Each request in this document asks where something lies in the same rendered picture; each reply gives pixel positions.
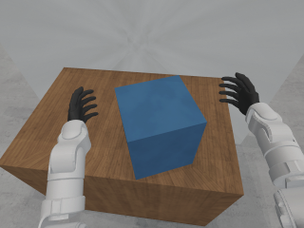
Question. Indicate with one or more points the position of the right robot forearm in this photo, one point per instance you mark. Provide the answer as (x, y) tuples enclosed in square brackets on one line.
[(278, 146)]

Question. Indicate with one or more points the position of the right robot hand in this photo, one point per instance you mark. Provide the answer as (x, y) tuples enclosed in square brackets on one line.
[(245, 93)]

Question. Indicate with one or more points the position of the left robot forearm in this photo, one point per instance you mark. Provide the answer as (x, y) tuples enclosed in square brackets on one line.
[(65, 176)]

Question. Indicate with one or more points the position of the carton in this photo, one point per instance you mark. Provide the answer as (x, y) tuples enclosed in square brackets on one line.
[(162, 124)]

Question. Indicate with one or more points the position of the left robot hand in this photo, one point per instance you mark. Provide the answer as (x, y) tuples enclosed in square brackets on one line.
[(76, 109)]

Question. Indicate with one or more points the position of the pedestal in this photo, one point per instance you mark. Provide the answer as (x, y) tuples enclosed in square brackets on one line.
[(193, 194)]

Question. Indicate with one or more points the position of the robot right upper arm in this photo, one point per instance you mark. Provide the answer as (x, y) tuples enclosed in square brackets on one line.
[(289, 206)]

